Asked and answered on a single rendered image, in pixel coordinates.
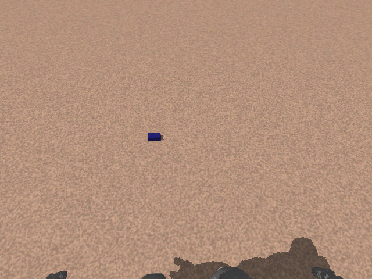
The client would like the right robot hand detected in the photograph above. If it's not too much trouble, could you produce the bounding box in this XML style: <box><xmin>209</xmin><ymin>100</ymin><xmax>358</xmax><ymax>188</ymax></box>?
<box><xmin>311</xmin><ymin>267</ymin><xmax>343</xmax><ymax>279</ymax></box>

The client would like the small box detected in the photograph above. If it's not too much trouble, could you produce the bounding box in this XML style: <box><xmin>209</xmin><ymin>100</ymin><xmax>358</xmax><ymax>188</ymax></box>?
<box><xmin>148</xmin><ymin>133</ymin><xmax>161</xmax><ymax>141</ymax></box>

